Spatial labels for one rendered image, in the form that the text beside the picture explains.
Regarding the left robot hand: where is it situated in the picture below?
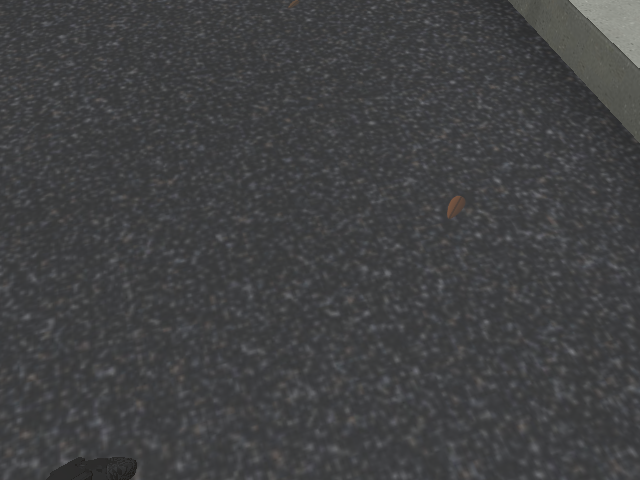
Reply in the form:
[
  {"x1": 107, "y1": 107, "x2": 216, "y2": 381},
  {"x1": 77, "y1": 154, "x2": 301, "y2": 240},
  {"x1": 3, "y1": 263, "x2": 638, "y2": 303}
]
[{"x1": 46, "y1": 457, "x2": 137, "y2": 480}]

